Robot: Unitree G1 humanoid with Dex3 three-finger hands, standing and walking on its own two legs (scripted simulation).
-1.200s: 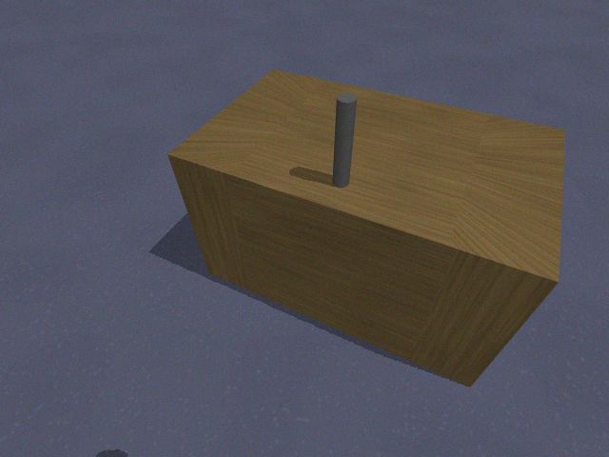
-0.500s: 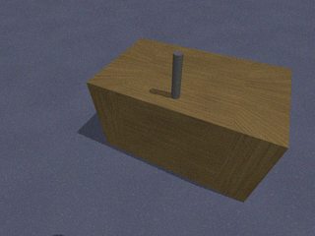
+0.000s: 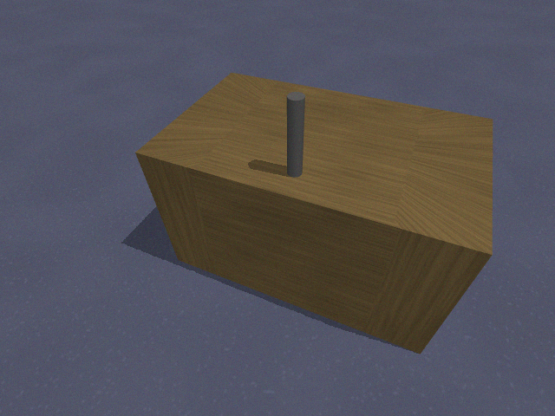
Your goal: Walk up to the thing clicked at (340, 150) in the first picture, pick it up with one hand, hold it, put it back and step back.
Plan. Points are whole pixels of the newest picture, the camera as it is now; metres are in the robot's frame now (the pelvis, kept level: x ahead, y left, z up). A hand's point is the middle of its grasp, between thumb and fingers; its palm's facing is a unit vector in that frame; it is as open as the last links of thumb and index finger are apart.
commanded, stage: walk up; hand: left
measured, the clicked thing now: (295, 137) +0.84 +0.00 -0.06
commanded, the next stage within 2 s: none
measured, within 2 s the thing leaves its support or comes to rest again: neither
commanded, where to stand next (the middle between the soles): +0.38 -0.05 m, yaw -22 degrees
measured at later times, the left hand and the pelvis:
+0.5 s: hand out of the picture +0.17 +0.19 -0.14, palm faces -0.15 -0.90 -0.41, open 7.4 cm; pelvis +0.13 -0.08 -0.01, yaw -11 degrees
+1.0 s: hand (196, 253) +0.51 +0.22 -0.14, palm faces -0.30 -0.85 -0.44, open 7.4 cm; pelvis +0.34 -0.03 -0.01, yaw -17 degrees
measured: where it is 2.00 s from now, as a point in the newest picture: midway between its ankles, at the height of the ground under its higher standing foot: outside the picture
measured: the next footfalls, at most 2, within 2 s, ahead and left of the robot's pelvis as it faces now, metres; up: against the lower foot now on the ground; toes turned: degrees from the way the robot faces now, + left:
right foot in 0.20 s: +0.15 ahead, -0.19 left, +0.00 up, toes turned -9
left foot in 0.72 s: +0.39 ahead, +0.08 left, +0.00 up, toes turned -10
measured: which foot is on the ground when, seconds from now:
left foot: down 0.00-0.22, up 0.24-0.70, down 0.72-1.00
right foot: up 0.00-0.18, down 0.20-0.76, up 0.78-1.00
